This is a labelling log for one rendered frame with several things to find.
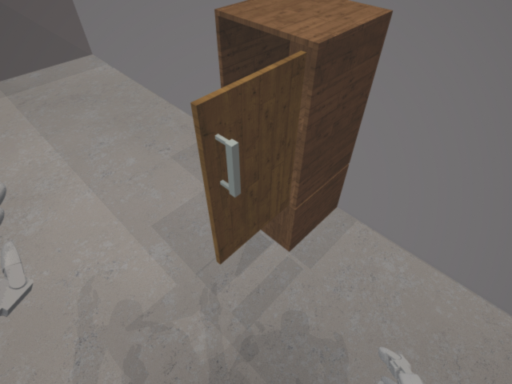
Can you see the handle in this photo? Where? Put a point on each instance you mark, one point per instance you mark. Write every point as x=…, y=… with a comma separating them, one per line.
x=233, y=166

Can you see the cupboard door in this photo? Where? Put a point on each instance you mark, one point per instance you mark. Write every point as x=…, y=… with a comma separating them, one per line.
x=261, y=113

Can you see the left robot hand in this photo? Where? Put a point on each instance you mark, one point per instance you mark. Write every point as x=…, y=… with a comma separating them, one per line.
x=15, y=286

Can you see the right robot hand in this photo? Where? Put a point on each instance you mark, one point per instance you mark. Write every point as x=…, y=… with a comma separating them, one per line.
x=399, y=367

